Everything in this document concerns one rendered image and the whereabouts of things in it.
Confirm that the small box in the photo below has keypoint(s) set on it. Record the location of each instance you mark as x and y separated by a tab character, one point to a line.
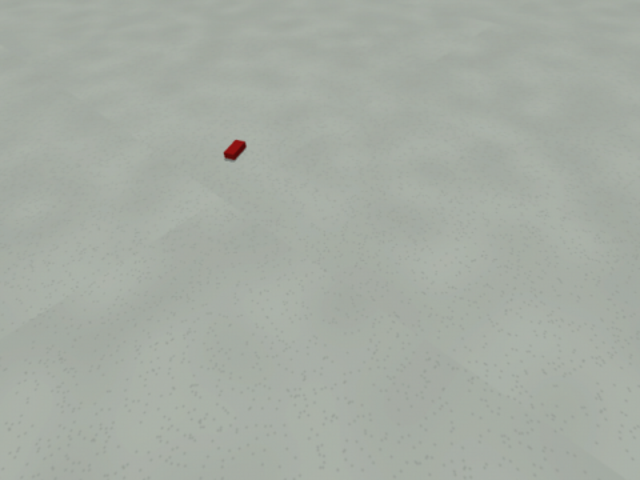
235	149

